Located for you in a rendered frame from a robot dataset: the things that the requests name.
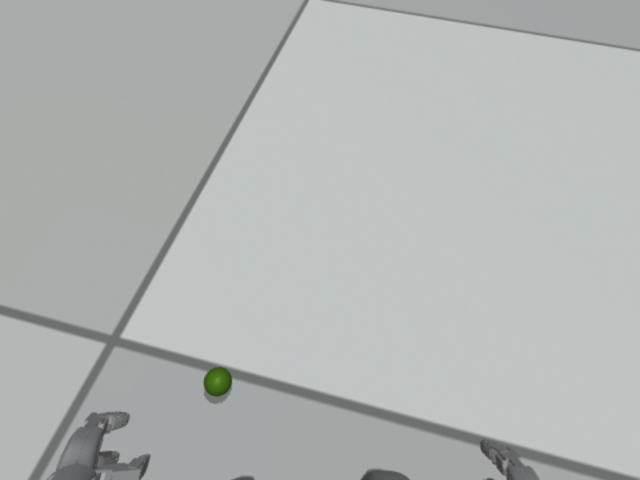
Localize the left robot hand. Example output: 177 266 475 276
56 412 150 480

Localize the right robot hand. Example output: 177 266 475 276
480 440 540 480

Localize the ball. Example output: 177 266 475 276
204 367 232 396

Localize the left robot arm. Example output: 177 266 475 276
47 464 97 480

